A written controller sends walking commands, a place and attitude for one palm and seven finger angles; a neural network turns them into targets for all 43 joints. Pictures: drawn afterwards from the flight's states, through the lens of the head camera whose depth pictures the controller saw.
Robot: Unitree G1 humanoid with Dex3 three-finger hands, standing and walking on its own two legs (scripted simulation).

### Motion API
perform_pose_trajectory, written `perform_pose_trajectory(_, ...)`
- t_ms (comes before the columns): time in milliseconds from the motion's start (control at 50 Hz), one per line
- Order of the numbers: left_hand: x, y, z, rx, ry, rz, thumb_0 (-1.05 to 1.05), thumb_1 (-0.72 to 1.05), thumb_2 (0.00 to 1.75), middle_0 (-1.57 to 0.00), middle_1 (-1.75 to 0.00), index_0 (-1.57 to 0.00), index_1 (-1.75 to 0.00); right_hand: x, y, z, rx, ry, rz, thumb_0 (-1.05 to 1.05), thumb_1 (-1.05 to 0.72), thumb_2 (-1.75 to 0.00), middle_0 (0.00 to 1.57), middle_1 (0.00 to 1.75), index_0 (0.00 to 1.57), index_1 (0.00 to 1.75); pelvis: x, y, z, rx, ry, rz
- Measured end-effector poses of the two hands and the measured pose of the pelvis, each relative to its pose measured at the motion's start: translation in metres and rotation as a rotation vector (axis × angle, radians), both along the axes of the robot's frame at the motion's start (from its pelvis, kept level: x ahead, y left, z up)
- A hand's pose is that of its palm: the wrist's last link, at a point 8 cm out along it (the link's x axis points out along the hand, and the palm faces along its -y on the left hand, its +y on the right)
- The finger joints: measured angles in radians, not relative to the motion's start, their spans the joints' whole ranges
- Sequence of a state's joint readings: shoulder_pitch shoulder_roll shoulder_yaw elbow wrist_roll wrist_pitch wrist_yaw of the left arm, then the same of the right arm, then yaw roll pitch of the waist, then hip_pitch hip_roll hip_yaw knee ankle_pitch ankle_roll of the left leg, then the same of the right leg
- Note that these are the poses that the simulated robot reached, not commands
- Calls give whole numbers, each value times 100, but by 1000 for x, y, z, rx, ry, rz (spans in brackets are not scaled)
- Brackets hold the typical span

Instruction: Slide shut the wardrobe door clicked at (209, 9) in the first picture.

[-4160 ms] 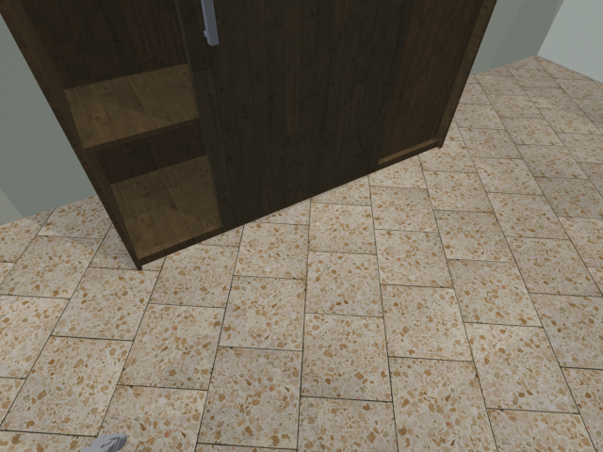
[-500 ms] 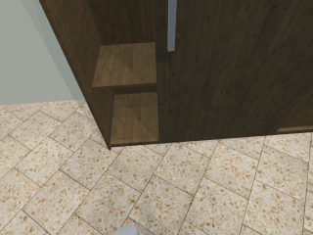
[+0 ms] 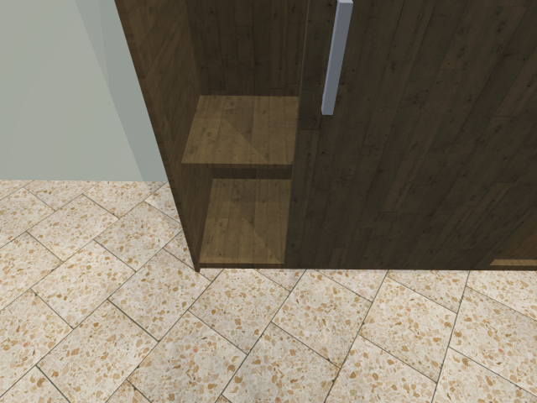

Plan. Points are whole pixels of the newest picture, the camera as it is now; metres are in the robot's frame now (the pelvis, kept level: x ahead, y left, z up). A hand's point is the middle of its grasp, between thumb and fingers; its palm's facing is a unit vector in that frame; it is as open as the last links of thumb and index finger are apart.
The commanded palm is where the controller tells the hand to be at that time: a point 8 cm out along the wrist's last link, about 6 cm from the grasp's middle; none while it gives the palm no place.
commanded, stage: take the last steps up to it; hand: right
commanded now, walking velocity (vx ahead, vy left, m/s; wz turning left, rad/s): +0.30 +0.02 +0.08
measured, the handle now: (333, 58) +0.74 -0.10 +0.18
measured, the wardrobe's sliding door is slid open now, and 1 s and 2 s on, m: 0.36 0.36 0.36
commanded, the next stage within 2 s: come to a stop and stand still in 0.54 s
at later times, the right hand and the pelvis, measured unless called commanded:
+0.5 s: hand (361, 366) +0.24 -0.16 -0.18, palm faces -0.05 +0.97 -0.23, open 7.3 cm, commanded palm none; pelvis +0.15 +0.03 -0.02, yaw +3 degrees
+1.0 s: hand (353, 360) +0.25 -0.15 -0.19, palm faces +0.04 +0.98 -0.18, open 7.4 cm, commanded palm none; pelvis +0.23 +0.03 -0.01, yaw +2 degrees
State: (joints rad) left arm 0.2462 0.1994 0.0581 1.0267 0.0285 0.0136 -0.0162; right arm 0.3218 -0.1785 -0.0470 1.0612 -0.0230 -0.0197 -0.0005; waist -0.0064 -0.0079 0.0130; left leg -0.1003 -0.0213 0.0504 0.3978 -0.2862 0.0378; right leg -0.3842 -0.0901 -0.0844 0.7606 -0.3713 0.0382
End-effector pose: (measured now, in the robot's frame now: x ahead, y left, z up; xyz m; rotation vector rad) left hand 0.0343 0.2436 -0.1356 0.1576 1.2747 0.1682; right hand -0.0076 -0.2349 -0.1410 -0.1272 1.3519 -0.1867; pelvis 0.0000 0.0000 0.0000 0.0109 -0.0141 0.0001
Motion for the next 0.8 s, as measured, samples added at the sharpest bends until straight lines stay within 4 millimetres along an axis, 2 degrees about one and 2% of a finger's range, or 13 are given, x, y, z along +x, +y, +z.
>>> perform_pose_trajectory(80, 35, -15, -1, 29, -74, -20, 1, 91, 89, -20, -30, -20, -30, -13, -11, -18, 34, 91, -29, 0, -91, -90, 20, 29, 20, 30, 20, -15, -11, 12, -5, 10)
perform_pose_trajectory(120, 42, -22, 0, 34, -94, -11, 1, 91, 89, -20, -30, -20, -30, -11, -15, -22, 44, 132, -18, 0, -91, -90, 20, 29, 20, 30, 29, -19, -12, 1, -8, 28)
perform_pose_trajectory(160, 40, -29, 1, 28, -84, 12, 0, 91, 89, -20, -30, -20, -30, 2, -18, -19, 49, 145, 2, 1, -91, -90, 20, 29, 20, 30, 39, -22, -9, -3, -8, 37)
perform_pose_trajectory(240, 24, -42, 2, -4, 5, 53, 0, 91, 89, -20, -30, -20, -30, 50, -18, -9, 49, 83, 29, 1, -91, -90, 20, 29, 20, 30, 61, -21, 1, -11, -3, 44)
perform_pose_trajectory(360, 0, -53, -5, -77, 162, 128, 0, 91, 89, -20, -30, -20, -30, 138, -4, 1, 21, -24, 80, 1, -92, -90, 20, 29, 20, 30, 96, -9, 3, -24, -4, 58)
perform_pose_trajectory(440, -6, -47, -16, -122, 252, 179, 1, 91, 89, -20, -30, -20, -30, 199, 12, 4, -10, -82, 133, 1, -93, -90, 20, 29, 20, 30, 123, 9, -5, -33, -6, 66)
perform_pose_trajectory(500, 1, -33, -31, -146, 309, 188, 1, 91, 89, -20, -30, -20, -30, 238, 27, -3, -35, -149, 147, 1, -92, -90, 20, 29, 20, 30, 146, 27, -19, -38, -7, 58)
perform_pose_trajectory(560, 29, -14, -33, -133, 315, 157, 1, 91, 89, -20, -30, -20, -30, 254, 41, -1, -29, -182, 122, 0, -92, -90, 20, 29, 20, 30, 160, 36, -18, -18, -14, 39)
perform_pose_trajectory(600, 60, 1, -29, -108, 272, 132, 1, 91, 89, -20, -30, -20, -30, 255, 49, 2, -20, -171, 98, 0, -91, -90, 20, 29, 20, 30, 171, 39, -12, -9, -12, 30)
perform_pose_trajectory(680, 131, 23, -17, -54, 139, 87, 1, 91, 89, -20, -30, -20, -30, 255, 49, 6, -31, -132, 62, -1, -95, -90, 20, 29, 20, 30, 192, 43, -3, 0, 0, 16)
perform_pose_trajectory(740, 180, 28, -10, -22, 50, 53, 1, 92, 89, -20, -30, -19, -30, 252, 50, 2, -11, -82, 56, -1, -94, -90, 20, 29, 20, 30, 205, 41, -1, 7, 4, 21)
perform_pose_trajectory(800, 221, 26, -6, 3, -12, 25, 1, 92, 89, -20, -30, -19, -30, 250, 50, -8, 18, -37, 39, 0, -93, -90, 20, 29, 20, 30, 218, 35, -4, 23, -4, 28)
